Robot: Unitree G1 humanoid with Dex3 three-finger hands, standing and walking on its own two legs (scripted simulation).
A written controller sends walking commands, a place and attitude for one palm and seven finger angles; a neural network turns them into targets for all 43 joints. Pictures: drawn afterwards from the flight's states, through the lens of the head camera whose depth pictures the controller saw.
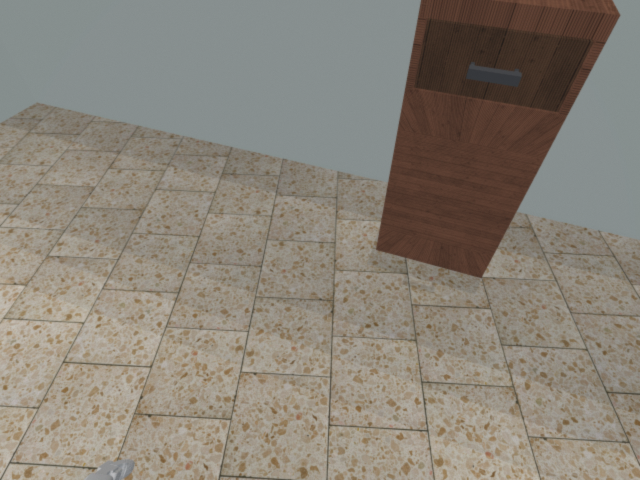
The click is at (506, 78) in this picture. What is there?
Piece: drawer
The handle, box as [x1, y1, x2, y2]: [466, 62, 521, 86]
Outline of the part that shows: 466,78 517,86 521,73 518,71 518,69 508,71 476,66 474,62 471,62 469,65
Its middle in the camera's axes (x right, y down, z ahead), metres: +0.44 -0.43 +0.99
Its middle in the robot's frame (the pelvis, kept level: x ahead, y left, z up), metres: +1.06 -0.39 +0.05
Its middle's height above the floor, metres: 0.82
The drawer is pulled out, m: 0.00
